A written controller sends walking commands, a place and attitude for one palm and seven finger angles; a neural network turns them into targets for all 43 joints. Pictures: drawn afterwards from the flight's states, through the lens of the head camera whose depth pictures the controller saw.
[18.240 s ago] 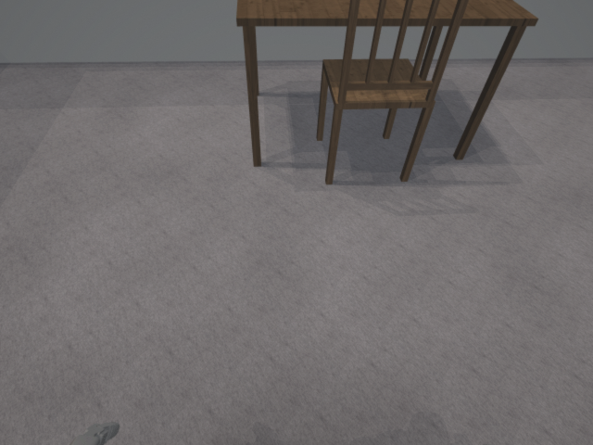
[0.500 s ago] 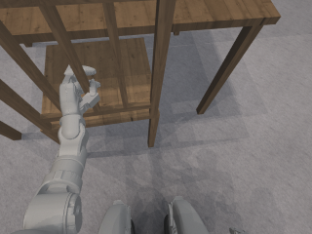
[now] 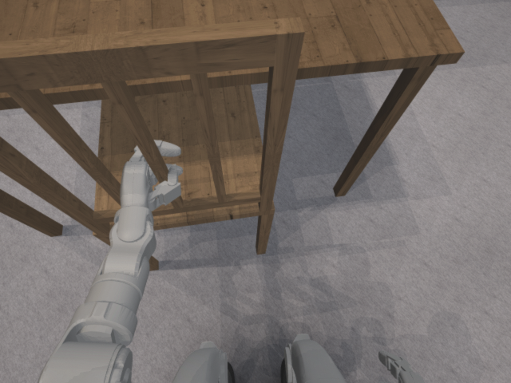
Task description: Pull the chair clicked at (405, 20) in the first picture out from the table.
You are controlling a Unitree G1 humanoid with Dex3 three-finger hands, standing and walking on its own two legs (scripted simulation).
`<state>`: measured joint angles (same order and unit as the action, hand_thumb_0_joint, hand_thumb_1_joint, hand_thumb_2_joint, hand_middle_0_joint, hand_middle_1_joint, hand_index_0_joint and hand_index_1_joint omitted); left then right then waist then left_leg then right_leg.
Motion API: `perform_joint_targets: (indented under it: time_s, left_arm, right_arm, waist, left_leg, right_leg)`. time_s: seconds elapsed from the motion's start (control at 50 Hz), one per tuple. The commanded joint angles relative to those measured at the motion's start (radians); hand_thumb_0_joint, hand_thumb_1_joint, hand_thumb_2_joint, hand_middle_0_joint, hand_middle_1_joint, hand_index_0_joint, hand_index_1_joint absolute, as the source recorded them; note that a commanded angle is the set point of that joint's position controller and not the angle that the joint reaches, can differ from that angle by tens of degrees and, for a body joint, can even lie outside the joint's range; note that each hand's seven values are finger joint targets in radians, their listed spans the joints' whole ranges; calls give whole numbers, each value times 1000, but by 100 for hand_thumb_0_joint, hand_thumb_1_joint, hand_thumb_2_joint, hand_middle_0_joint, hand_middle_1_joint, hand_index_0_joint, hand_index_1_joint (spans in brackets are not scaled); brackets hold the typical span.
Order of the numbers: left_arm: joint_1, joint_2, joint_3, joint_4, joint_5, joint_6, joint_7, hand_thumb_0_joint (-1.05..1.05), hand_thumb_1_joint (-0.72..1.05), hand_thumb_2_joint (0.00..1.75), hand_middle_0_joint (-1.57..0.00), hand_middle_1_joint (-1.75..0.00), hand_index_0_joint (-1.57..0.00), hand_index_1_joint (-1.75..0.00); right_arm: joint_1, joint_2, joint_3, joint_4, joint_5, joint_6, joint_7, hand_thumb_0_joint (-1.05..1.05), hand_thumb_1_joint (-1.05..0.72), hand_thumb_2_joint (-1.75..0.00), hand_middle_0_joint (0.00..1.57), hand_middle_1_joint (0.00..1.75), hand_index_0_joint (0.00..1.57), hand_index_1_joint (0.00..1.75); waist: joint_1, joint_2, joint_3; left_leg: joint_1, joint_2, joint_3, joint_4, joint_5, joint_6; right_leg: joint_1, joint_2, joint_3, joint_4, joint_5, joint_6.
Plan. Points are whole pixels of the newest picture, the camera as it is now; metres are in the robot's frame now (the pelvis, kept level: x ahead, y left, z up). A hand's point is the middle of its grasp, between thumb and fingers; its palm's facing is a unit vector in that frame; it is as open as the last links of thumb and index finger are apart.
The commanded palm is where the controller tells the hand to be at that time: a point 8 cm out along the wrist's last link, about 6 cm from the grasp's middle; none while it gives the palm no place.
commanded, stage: step backward, pulling the chair out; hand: left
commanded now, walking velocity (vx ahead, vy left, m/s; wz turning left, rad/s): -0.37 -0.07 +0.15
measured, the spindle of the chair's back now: (155, 161) +0.45 +0.14 +0.01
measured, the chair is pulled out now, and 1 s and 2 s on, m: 0.03 0.10 0.28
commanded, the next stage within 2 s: none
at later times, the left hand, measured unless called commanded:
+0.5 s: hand (178, 192) +0.40 +0.11 -0.01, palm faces -0.06 -0.99 -0.15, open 5.1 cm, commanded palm +0.39 +0.16 -0.02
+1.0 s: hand (181, 224) +0.35 +0.10 -0.01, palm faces -0.07 -0.99 -0.15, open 5.1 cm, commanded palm +0.33 +0.15 -0.01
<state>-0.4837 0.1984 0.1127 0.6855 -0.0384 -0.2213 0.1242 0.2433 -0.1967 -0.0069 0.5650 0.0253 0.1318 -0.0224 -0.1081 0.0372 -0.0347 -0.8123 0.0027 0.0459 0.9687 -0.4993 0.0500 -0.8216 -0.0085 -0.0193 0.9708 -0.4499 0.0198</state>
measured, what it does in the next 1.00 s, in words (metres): rises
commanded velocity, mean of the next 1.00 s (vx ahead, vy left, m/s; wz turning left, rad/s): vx -0.37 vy -0.07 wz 0.20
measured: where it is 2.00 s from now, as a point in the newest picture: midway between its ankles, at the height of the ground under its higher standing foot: outside the picture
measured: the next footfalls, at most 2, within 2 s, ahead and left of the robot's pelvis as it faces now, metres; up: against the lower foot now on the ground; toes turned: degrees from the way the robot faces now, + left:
left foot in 1.42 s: -0.07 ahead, +0.10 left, +0.00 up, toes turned -1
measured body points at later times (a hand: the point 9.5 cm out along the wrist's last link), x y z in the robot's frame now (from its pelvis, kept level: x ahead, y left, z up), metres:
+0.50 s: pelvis +0.01 +0.01 +0.06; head +0.13 -0.01 +0.49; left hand +0.40 +0.16 +0.00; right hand +0.03 -0.25 -0.08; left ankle -0.02 +0.10 -0.67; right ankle -0.02 -0.12 -0.68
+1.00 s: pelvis -0.04 +0.00 +0.06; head +0.08 -0.01 +0.49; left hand +0.35 +0.15 +0.00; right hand +0.05 -0.27 -0.08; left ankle -0.03 +0.10 -0.68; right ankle -0.02 -0.12 -0.68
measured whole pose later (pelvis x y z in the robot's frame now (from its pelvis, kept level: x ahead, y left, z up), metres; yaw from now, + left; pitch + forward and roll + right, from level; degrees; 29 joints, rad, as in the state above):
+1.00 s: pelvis -0.04 +0.00 +0.06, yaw -2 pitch +7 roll +0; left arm -0.56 0.18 0.06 0.98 -0.05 -0.17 0.07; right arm 0.15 -0.26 0.00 0.69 0.04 0.07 -0.11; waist -0.09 0.01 0.15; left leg -0.41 -0.03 -0.01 0.51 -0.23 0.02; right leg -0.42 -0.02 -0.05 0.50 -0.20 0.01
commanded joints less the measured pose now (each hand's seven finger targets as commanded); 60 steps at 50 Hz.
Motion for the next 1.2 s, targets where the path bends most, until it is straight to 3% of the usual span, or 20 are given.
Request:
perform_joint_targets:
  time_s: [0.0,0.04,0.1,0.18,0.26,0.34,0.4,0.46,0.5,0.54,0.6,0.66,0.72,0.78,0.82,0.86,0.92,0.98,1.08,1.18]
  left_arm:
    - [-215,111,-51,-76,43,17,-8,0,90,90,-50,-145,-50,-145]
    - [-288,137,-43,-19,35,19,-11,0,90,90,-50,-145,-50,-145]
    - [-327,155,-37,93,39,0,-17,0,90,90,-50,-145,-50,-145]
    - [-350,132,-54,136,46,-27,-36,0,90,90,-50,-145,-50,-145]
    - [-350,123,-53,152,53,-44,-52,0,90,90,-50,-145,-50,-145]
    - [-315,142,-32,157,53,-56,-62,0,90,90,-50,-145,-50,-145]
    - [-332,172,-25,149,48,-70,-67,0,90,90,-50,-145,-50,-145]
    - [-309,213,-8,166,50,-59,-58,0,90,90,-50,-145,-50,-145]
    - [-304,200,-23,144,55,-62,-53,0,90,90,-50,-145,-50,-145]
    - [-281,187,-20,136,55,-52,-51,0,90,90,-50,-145,-50,-145]
    - [-284,136,-37,81,52,-53,-57,0,90,90,-50,-145,-50,-145]
    - [-258,155,-19,56,51,-44,-55,0,90,90,-50,-145,-50,-145]
    - [-285,168,-23,37,45,-44,-52,0,90,90,-50,-145,-50,-145]
    - [-329,226,-5,77,33,-36,-49,0,90,90,-50,-145,-50,-145]
    - [-336,241,-3,105,33,-10,-45,0,90,90,-50,-145,-50,-145]
    - [-337,240,-19,99,33,-5,-39,0,90,90,-50,-145,-50,-145]
    - [-356,176,-63,74,35,-20,-40,0,90,90,-50,-145,-50,-145]
    - [-354,130,-83,48,35,-28,-49,0,90,90,-50,-145,-50,-145]
    - [-331,142,-62,56,35,-29,-44,0,90,90,-50,-145,-50,-145]
    - [-337,185,-40,78,20,-31,-40,0,90,90,-50,-145,-50,-145]
  right_arm:
    - [146,-150,-29,-45,20,8,-57,0,-90,-90,20,30,20,30]
    - [136,-166,-31,-40,20,11,-67,0,-90,-90,20,30,20,30]
    - [130,-173,-30,-9,16,2,-73,0,-90,-90,20,30,20,30]
    - [156,-165,-36,38,0,-23,-68,0,-90,-90,20,30,20,30]
    - [158,-158,-44,61,-16,-36,-53,0,-90,-90,20,30,20,30]
    - [141,-169,-52,66,-3,-45,-58,0,-90,-90,20,30,20,30]
    - [103,-180,-50,55,15,-55,-75,0,-90,-90,20,30,20,30]
    - [76,-193,-46,54,24,-65,-86,0,-90,-90,20,30,20,30]
    - [80,-192,-44,67,19,-69,-89,0,-90,-90,20,30,20,30]
    - [102,-199,-48,79,9,-62,-87,0,-90,-90,20,30,20,30]
    - [113,-163,-44,81,-28,-59,-56,0,-90,-90,20,30,20,30]
    - [75,-156,-42,53,-31,-56,-39,0,-90,-90,20,30,20,30]
    - [55,-163,-36,32,-6,-61,-52,0,-90,-90,20,30,20,30]
    - [27,-182,-26,15,14,-69,-82,0,-90,-90,20,30,20,30]
    - [-1,-180,-22,17,26,-78,-87,0,-90,-90,20,30,20,30]
    - [2,-192,-23,36,25,-83,-98,0,-90,-90,20,30,20,30]
    - [28,-204,-34,57,21,-85,-100,0,-90,-90,20,30,20,30]
    - [12,-182,-28,57,3,-83,-84,0,-90,-90,20,30,20,30]
    - [-25,-172,-33,40,-10,-94,-66,0,-90,-90,20,30,20,30]
    - [-26,-176,-40,45,16,-119,-82,0,-90,-90,20,30,20,30]
  waist:
    - [3,28,-512]
    - [-3,-40,-477]
    - [7,65,-416]
    - [21,226,-409]
    - [25,251,-427]
    - [32,98,-460]
    - [29,-56,-457]
    - [33,-24,-421]
    - [28,31,-436]
    - [30,97,-478]
    - [30,247,-497]
    - [51,271,-471]
    - [46,115,-459]
    - [32,-72,-415]
    - [41,-94,-369]
    - [37,-31,-367]
    - [31,20,-433]
    - [38,170,-474]
    - [60,222,-388]
    - [60,31,-364]
  left_leg:
    - [505,103,-107,-217,866,-25]
    - [481,112,-104,-269,809,-30]
    - [549,136,-108,-335,877,-37]
    - [839,164,-127,-345,1327,-55]
    - [984,163,-120,-328,1467,-100]
    - [837,156,-98,-309,1281,-94]
    - [579,111,-64,-303,775,-88]
    - [489,80,-70,-375,557,-80]
    - [594,95,-68,-419,805,-67]
    - [780,131,-116,-395,1275,-46]
    - [1144,183,-200,-370,1703,-84]
    - [1088,179,-171,-356,1552,-94]
    - [808,141,-123,-327,1201,-86]
    - [448,23,-71,-268,366,-92]
    - [389,4,-99,-307,152,-80]
    - [476,21,-98,-417,295,-76]
    - [725,94,-142,-461,1011,-40]
    - [898,161,-235,-446,1294,-19]
    - [832,221,-264,-489,1111,7]
    - [579,142,-183,-431,723,-32]
  right_leg:
    - [384,-55,36,-190,724,-26]
    - [469,-73,42,-250,767,-25]
    - [465,-81,42,-293,718,-21]
    - [351,-40,17,-353,493,-20]
    - [314,-13,-12,-420,430,-29]
    - [503,-43,10,-459,735,-54]
    - [718,-149,82,-438,1140,-96]
    - [761,-185,82,-426,1109,-95]
    - [690,-134,45,-410,1018,-55]
    - [569,-75,25,-375,889,-28]
    - [272,4,-9,-390,286,-24]
    - [344,-5,-12,-464,317,-42]
    - [587,-72,33,-506,815,-74]
    - [864,-244,113,-478,1346,-134]
    - [857,-279,99,-493,1215,-118]
    - [809,-248,67,-486,1057,-87]
    - [663,-90,2,-427,821,-6]
    - [500,-41,21,-378,462,-17]
    - [483,-33,40,-356,203,-35]
    - [680,-103,76,-466,636,-58]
